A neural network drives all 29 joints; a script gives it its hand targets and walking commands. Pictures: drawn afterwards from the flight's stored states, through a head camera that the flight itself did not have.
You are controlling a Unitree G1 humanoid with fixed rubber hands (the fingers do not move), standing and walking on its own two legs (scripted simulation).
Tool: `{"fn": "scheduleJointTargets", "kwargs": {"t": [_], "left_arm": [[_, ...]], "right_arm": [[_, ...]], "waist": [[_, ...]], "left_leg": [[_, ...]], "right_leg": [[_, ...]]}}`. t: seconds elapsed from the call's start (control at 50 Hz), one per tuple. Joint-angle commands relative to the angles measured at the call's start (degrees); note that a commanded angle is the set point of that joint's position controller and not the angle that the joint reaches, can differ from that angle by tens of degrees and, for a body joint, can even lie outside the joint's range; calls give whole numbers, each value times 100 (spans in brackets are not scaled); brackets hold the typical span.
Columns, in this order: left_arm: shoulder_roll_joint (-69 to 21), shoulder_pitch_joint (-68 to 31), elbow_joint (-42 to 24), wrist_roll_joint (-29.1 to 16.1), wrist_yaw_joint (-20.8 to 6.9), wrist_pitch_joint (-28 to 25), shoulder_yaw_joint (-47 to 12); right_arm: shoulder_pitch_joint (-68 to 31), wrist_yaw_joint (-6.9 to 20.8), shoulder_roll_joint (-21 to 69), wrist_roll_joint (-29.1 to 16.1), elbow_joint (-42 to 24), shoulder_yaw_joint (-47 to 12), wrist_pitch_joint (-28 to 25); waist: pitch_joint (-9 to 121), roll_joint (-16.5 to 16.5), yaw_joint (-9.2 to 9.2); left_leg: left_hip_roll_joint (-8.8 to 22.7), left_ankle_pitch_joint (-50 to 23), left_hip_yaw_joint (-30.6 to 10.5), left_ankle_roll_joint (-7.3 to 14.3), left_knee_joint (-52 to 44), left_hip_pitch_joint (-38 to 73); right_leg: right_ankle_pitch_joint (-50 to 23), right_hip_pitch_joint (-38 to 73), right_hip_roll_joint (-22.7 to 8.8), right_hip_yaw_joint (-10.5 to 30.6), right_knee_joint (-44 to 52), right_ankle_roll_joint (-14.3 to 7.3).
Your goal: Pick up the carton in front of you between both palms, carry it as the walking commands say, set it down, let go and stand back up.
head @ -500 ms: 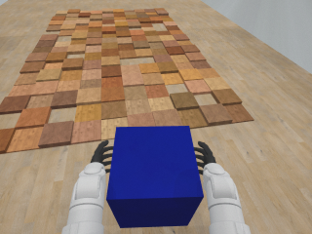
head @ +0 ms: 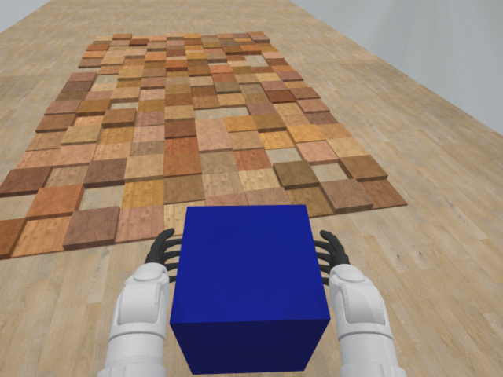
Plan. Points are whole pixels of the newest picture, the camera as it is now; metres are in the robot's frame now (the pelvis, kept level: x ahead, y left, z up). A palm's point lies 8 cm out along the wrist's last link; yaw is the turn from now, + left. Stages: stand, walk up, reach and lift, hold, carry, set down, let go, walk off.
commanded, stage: hold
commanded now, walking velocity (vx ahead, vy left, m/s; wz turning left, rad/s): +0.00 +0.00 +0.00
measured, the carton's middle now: (247, 291) +0.29 +0.00 -0.03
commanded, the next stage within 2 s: carry in 0.18 s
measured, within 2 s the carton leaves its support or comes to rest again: neither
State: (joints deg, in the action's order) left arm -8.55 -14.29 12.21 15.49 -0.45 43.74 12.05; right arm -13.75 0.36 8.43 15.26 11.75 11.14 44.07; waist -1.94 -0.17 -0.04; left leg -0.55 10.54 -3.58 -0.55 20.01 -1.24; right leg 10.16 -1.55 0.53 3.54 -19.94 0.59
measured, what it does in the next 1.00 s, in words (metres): walks ahead: right foot, then left foot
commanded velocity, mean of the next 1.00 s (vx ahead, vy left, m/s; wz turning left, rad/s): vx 0.43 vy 0.00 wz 0.00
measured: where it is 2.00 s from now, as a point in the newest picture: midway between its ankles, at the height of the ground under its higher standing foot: (235, 259)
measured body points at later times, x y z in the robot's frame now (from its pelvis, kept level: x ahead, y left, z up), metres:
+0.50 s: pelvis +0.05 +0.02 +0.00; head +0.01 +0.02 +0.44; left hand +0.35 +0.17 +0.08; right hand +0.34 -0.13 +0.08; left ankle +0.02 +0.13 -0.75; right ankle +0.04 -0.11 -0.72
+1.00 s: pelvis +0.32 +0.05 -0.03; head +0.29 +0.06 +0.42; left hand +0.58 +0.20 +0.07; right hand +0.58 -0.10 +0.07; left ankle +0.41 +0.13 -0.75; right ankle +0.14 -0.09 -0.72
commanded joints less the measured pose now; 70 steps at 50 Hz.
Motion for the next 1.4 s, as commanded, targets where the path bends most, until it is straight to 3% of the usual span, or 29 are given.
{"fn": "scheduleJointTargets", "kwargs": {"t": [0.0,0.14,0.16,0.2,0.28,0.32,0.34,0.38,0.4,0.42,0.46,0.5,0.56,0.58,0.6,0.62,0.64,0.7,0.78,0.86,0.92,0.94,0.96,0.98,1.0,1.04,1.06,1.22,1.38], "left_arm": [[-5116,-2758,-210,-1370,-1305,-170,-2913],[-5225,-3134,-47,-1368,-1353,-233,-2919],[-5184,-3357,20,-1474,-1356,-180,-2958],[-5196,-3329,-188,-1551,-1312,-133,-3059],[-5228,-3233,-636,-1712,-1125,107,-3418],[-5150,-3219,-1030,-1830,-987,381,-3669],[-5091,-3241,-1235,-1904,-919,548,-3765],[-5012,-3343,-1527,-2088,-794,895,-3921],[-4942,-3324,-1616,-2181,-729,1067,-3988],[-4955,-3329,-1766,-2339,-673,1221,-4141],[-5014,-3121,-2154,-2676,-556,1481,-4409],[-5021,-2800,-2555,-2839,-446,1709,-4537],[-4919,-2004,-3049,-2851,-294,2020,-4572],[-4869,-1811,-3215,-2808,-254,2120,-4558],[-4824,-1511,-3294,-2769,-212,2221,-4518],[-4808,-1322,-3339,-2718,-170,2280,-4456],[-4850,-1279,-3541,-2705,-135,2345,-4395],[-4991,-1484,-4156,-2840,-104,2487,-4482],[-4830,-1548,-4449,-3154,-114,2587,-4706],[-4489,-1365,-4428,-3235,-122,2697,-4707],[-4279,-1379,-4428,-3243,-109,2789,-4675],[-4161,-1376,-4405,-3227,-98,2823,-4645],[-4078,-1448,-4491,-3226,-95,2879,-4637],[-4081,-1534,-4529,-3256,-102,2921,-4676],[-4238,-1580,-4525,-3283,-136,2905,-4747],[-4726,-1684,-4522,-3288,-232,2821,-4777],[-4919,-1659,-4483,-3262,-260,2764,-4770],[-4541,-1536,-4553,-2906,-54,2638,-4630],[-3029,-3382,-4098,-3093,326,2994,-4102]], "right_arm": [[-2875,1288,5102,-1380,-314,-2888,-206],[-3238,1325,5252,-1386,-140,-2909,-256],[-3407,1308,5229,-1455,-113,-2951,-218],[-3462,1280,5283,-1554,-288,-3047,-181],[-3566,1175,5298,-1865,-751,-3443,61],[-3621,1107,5267,-2115,-1066,-3696,329],[-3648,1049,5236,-2201,-1191,-3791,486],[-3373,889,4980,-2246,-1336,-3812,799],[-3129,785,4889,-2218,-1405,-3802,952],[-2994,676,4805,-2225,-1656,-3803,1101],[-2877,474,4715,-2371,-2278,-3964,1397],[-2646,363,4787,-2561,-2776,-4167,1645],[-2076,303,4779,-2765,-3315,-4358,1985],[-1841,297,4748,-2807,-3400,-4403,2082],[-1792,289,4683,-2871,-3544,-4441,2195],[-1931,284,4628,-2989,-3859,-4538,2327],[-2063,296,4638,-3140,-4058,-4636,2421],[-1963,326,4853,-3324,-4264,-4652,2515],[-1526,189,4796,-3158,-4288,-4537,2559],[-1209,45,4455,-2917,-4279,-4321,2633],[-1082,-3,4246,-2846,-4219,-4183,2697],[-1016,-11,4184,-2820,-4173,-4128,2720],[-998,-20,4043,-2762,-4133,-4057,2729],[-1060,-13,4116,-2806,-4096,-4095,2735],[-1163,23,4306,-2896,-4260,-4173,2730],[-1560,129,4796,-3056,-4501,-4420,2652],[-1728,178,4965,-3144,-4621,-4548,2615],[-1945,303,4400,-3432,-4826,-4758,2602],[-3355,-250,2906,-3115,-4060,-3978,2894]], "waist": [[970,-2,-9],[1167,10,3],[1486,235,-1],[1356,275,21],[1807,778,47],[1929,691,23],[1850,476,16],[1601,-1187,-75],[1249,-1510,-115],[1180,-1212,-148],[1582,-797,-135],[1839,-936,-161],[2124,-665,-59],[2321,-395,-27],[2610,442,107],[2345,1691,170],[2045,1374,179],[1828,379,166],[1672,628,124],[1421,904,134],[1740,592,-8],[2050,230,-102],[2242,-1132,-152],[2247,-1820,-166],[2197,-1230,-128],[2187,-254,-113],[2160,-128,-77],[1696,-623,-90],[1290,-895,-164]], "left_leg": [[-439,-276,-31,60,-310,-89],[-439,-39,-15,81,-238,-144],[558,894,12,57,143,-786],[338,2731,16,40,234,-1310],[-6,1159,780,-56,1418,-1550],[-53,1353,904,-3,921,-1140],[51,1652,719,43,522,-950],[1417,3131,-1472,532,-813,-406],[2004,3065,-2438,872,-1181,-76],[2127,2500,-2537,1089,-1171,-30],[1865,1462,-1588,1029,-886,149],[1499,736,-745,828,-682,48],[1086,480,194,589,156,-814],[974,517,447,452,750,-1649],[709,1068,875,235,1977,-2675],[261,1799,1240,78,3059,-4358],[431,2086,792,158,3672,-4749],[836,1562,661,126,3715,-4795],[604,509,1150,-36,2232,-3728],[373,-299,1586,51,1210,-2652],[26,-131,2141,185,843,-703],[389,210,1613,254,813,417],[1946,1907,-1163,741,-319,1008],[2732,1809,-2765,1292,-980,1471],[2679,1184,-2452,1285,-913,1272],[2382,460,-1464,1078,-789,607],[2216,355,-934,893,-881,250],[1546,-889,740,786,-1066,459],[1407,-2049,1340,695,-119,535]], "right_leg": [[-271,75,463,8,265,-45],[-73,72,439,1,190,-44],[937,-562,-582,-19,-67,-67],[3103,-1099,-567,320,245,-166],[2541,-1036,-1051,923,444,-551],[2851,-1468,-1012,725,331,-603],[3015,-1816,-846,423,70,-493],[2206,-3049,-118,-730,-2051,-34],[1844,-3865,-83,-915,-2523,9],[1721,-4038,-353,-743,-2583,-37],[1606,-3649,-360,-837,-2009,-38],[1045,-2923,-80,-1213,-1359,20],[193,-956,91,-1666,-81,46],[166,242,-232,-1335,36,-48],[1190,1280,-1262,34,430,-348],[1579,1913,-2452,1991,691,-1043],[1131,1648,-2746,2442,723,-1430],[607,1076,-2351,1288,941,-1122],[61,381,-1693,-175,1047,-802],[-463,-174,-1514,-789,801,-620],[-1186,-918,-1150,-1518,-723,-325],[-995,-1617,-967,-1658,-1820,-155],[240,-2785,-432,-1656,-3528,152],[1728,-3916,-81,-1157,-4687,155],[1701,-4147,-500,-601,-5265,-15],[1039,-4062,-897,-433,-5258,-177],[685,-3851,-1012,-383,-4889,-182],[-518,-3879,-667,-1129,-2333,-20],[-804,-2837,-312,-1539,-1205,-447]]}}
